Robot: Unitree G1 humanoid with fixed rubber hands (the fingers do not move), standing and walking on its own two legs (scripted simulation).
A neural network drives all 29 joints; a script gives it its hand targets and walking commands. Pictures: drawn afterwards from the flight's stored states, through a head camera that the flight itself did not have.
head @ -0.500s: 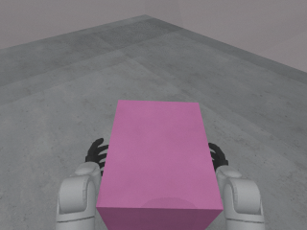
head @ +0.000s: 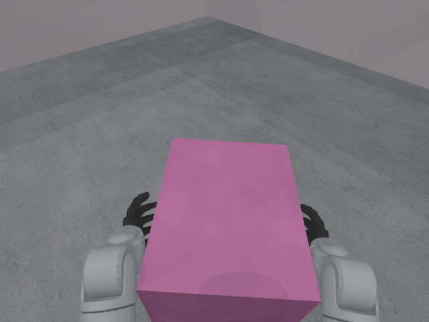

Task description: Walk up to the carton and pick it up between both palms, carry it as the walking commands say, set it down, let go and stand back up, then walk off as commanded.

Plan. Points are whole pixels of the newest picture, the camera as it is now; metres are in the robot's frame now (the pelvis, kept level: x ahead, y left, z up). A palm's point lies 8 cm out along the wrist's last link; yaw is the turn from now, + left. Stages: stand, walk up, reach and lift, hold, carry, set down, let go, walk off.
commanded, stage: carry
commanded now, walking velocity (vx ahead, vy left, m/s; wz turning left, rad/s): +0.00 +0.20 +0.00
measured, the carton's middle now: (223, 241) +0.29 +0.00 +0.03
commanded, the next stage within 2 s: none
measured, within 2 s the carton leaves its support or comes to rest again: neither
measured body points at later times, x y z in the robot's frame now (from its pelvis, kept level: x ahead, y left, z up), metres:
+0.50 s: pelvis -0.04 +0.13 +0.00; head -0.03 +0.13 +0.45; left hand +0.22 +0.30 +0.06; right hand +0.23 -0.01 +0.05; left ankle +0.01 +0.23 -0.73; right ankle -0.05 +0.04 -0.69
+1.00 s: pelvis -0.11 +0.28 +0.00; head -0.11 +0.28 +0.45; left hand +0.16 +0.44 +0.06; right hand +0.16 +0.13 +0.06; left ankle -0.07 +0.38 -0.73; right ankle -0.09 +0.13 -0.68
